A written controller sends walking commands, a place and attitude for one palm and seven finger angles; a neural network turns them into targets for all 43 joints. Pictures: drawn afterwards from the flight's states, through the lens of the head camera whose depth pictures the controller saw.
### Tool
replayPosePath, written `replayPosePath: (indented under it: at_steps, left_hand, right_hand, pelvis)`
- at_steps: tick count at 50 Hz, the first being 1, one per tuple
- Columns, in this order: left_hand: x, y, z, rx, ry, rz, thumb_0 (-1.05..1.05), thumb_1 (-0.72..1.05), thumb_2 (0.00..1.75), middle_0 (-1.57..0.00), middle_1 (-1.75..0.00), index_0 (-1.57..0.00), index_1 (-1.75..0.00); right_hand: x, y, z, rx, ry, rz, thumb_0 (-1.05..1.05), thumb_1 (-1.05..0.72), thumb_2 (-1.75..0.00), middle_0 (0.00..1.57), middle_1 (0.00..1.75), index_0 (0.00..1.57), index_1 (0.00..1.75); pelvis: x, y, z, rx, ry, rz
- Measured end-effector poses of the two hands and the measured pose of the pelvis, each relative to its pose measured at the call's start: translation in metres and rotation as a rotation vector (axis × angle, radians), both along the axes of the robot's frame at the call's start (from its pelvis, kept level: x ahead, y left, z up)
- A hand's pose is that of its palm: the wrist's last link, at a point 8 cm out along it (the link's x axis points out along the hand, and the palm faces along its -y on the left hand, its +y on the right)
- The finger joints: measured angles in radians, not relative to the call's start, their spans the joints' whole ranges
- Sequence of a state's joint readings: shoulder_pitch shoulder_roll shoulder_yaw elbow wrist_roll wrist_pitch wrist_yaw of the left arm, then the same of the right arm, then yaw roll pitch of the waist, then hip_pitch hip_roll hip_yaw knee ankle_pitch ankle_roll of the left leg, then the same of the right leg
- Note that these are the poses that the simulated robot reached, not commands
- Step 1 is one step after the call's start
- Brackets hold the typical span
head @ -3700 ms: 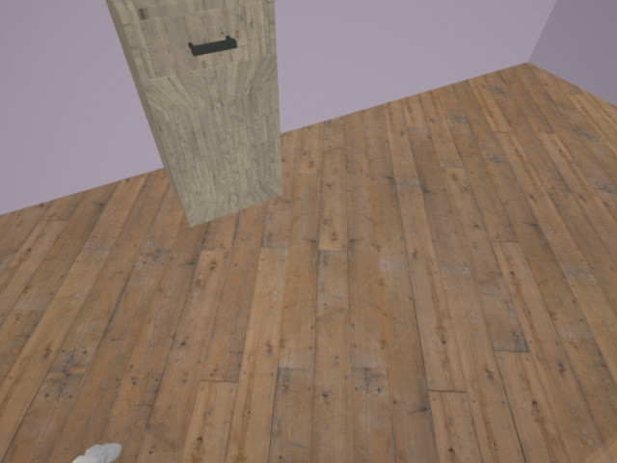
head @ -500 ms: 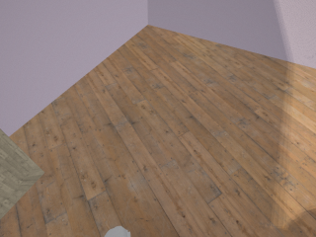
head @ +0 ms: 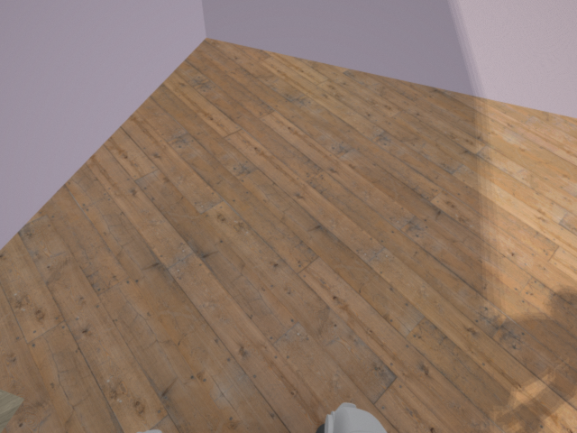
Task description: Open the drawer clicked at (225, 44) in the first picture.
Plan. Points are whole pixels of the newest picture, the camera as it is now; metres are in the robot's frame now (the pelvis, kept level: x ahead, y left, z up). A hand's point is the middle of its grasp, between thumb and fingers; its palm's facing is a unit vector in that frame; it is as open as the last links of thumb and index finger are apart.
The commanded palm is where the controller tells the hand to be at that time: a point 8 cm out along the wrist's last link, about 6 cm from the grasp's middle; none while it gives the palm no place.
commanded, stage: turn to face it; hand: left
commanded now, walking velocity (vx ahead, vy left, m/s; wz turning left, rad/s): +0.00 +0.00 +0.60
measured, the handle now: out of the picture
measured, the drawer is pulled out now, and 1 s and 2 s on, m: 0.00 0.00 0.00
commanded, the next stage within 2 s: take the last steps up to it in 1.94 s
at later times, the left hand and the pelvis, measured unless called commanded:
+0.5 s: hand out of the picture +0.10 +0.25 -0.20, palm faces +0.30 -0.93 -0.20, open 7.3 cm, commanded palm none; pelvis +0.05 +0.02 -0.03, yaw +16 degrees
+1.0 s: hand out of the picture +0.04 +0.19 -0.15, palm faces +0.55 -0.78 -0.29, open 7.4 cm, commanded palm none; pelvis +0.07 -0.03 -0.01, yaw +34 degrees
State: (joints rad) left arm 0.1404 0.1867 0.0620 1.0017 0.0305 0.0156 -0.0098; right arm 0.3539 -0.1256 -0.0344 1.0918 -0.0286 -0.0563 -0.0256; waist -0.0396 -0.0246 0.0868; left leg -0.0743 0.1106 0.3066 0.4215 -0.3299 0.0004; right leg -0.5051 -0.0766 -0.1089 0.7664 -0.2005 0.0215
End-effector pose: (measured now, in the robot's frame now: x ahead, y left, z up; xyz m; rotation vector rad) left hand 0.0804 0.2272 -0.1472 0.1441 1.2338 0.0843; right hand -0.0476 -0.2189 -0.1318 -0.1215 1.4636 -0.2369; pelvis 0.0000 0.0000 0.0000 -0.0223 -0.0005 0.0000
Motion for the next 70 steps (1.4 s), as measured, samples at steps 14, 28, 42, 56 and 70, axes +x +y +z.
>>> replayPosePath:
  at_steps: [14,28,42,56,70]
  left_hand:
    - [0.053,-0.015,0.004,0.028,-0.132,0.141,-0.01,0.92,0.90,-0.21,-0.30,-0.20,-0.30]
    - [-0.023,0.073,-0.011,0.069,-0.017,0.360,0.01,0.92,0.90,-0.20,-0.30,-0.20,-0.30]
    - [-0.050,0.049,0.021,0.137,-0.039,0.506,0.01,0.91,0.90,-0.20,-0.30,-0.20,-0.30]
    - [-0.112,-0.024,0.026,0.132,-0.010,0.688,0.01,0.91,0.90,-0.21,-0.30,-0.20,-0.30]
    - [-0.229,-0.023,-0.007,0.059,0.133,0.932,0.01,0.91,0.90,-0.20,-0.30,-0.20,-0.30]
  right_hand:
    - [0.104,-0.007,-0.026,0.067,-0.008,0.113,0.01,-0.91,-0.90,0.20,0.30,0.20,0.30]
    - [0.236,0.011,0.009,-0.083,-0.252,0.409,0.00,-0.92,-0.90,0.19,0.30,0.20,0.30]
    - [0.281,0.021,-0.005,0.028,-0.224,0.562,0.00,-0.91,-0.90,0.20,0.30,0.20,0.30]
    - [0.335,0.026,-0.009,0.068,-0.209,0.757,0.00,-0.91,-0.90,0.19,0.30,0.20,0.30]
    - [0.345,0.127,0.013,0.052,-0.328,1.023,0.00,-0.91,-0.90,0.20,0.30,0.20,0.30]
  pelvis:
    - [0.050,-0.011,-0.013,0.005,-0.010,0.162]
    - [0.053,0.027,-0.014,-0.013,0.018,0.313]
    - [0.062,0.001,-0.006,-0.001,0.023,0.486]
    - [0.064,-0.029,-0.003,0.048,0.009,0.690]
    - [0.031,-0.003,-0.011,0.006,0.007,0.856]
